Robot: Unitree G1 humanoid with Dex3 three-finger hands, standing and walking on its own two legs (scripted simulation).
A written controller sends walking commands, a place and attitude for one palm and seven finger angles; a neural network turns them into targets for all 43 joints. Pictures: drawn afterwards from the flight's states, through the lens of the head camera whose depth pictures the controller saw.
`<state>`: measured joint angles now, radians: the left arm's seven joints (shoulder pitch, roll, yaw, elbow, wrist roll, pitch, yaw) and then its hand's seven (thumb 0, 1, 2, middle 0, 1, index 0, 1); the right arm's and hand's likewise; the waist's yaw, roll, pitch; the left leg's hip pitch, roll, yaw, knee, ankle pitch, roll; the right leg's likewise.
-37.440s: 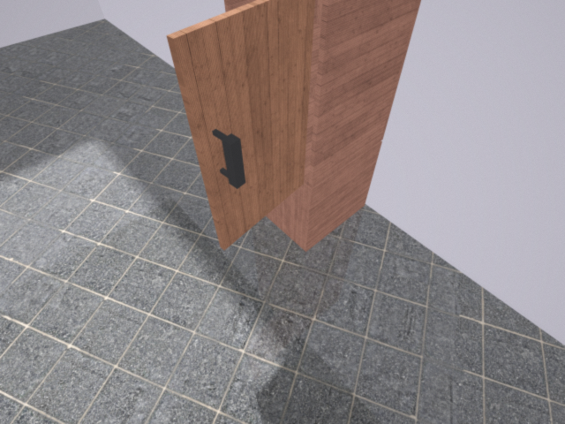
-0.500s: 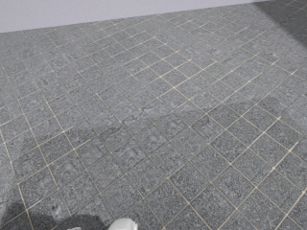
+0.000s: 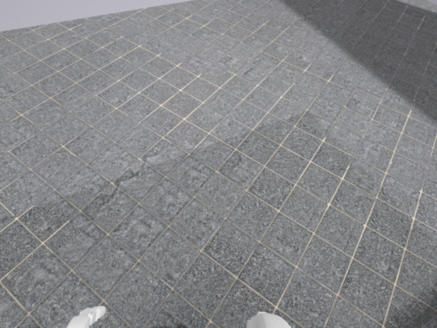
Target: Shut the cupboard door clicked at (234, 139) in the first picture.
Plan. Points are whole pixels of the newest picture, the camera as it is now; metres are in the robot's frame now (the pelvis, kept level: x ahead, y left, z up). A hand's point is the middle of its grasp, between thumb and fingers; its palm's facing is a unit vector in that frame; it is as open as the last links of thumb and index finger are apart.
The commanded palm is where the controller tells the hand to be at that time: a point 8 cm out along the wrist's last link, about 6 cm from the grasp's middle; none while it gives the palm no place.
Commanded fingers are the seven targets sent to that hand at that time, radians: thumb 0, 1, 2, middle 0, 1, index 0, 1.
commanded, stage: turn to face it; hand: left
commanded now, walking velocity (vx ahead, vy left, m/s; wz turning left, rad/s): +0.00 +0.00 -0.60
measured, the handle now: out of the picture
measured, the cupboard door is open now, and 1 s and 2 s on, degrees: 66 66 66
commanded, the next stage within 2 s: none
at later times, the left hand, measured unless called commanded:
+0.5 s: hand (149, 320) +0.14 +0.15 -0.17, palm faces -0.23 -0.95 -0.21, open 7.3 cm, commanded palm none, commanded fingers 0.00 0.90 0.90 -0.20 -0.30 -0.20 -0.30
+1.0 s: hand (189, 257) +0.27 +0.08 -0.16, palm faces -0.56 -0.79 -0.25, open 7.3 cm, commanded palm none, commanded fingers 0.00 0.90 0.90 -0.20 -0.30 -0.20 -0.30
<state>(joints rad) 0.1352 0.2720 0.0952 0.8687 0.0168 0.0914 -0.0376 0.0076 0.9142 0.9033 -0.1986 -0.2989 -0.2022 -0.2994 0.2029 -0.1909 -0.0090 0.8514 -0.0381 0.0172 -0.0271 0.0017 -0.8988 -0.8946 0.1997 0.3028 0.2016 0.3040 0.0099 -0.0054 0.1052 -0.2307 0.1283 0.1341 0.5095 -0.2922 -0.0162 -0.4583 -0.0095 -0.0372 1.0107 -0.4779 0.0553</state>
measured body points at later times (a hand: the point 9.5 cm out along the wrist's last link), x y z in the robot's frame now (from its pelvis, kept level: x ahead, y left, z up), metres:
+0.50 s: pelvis +0.03 -0.03 +0.00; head +0.09 -0.03 +0.44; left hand +0.16 +0.20 -0.15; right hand +0.07 -0.31 -0.14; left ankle +0.07 +0.10 -0.71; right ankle -0.01 -0.14 -0.74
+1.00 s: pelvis +0.04 -0.02 -0.01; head +0.08 -0.05 +0.44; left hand +0.30 +0.12 -0.14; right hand -0.07 -0.26 -0.15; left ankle +0.09 +0.09 -0.74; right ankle -0.02 -0.13 -0.72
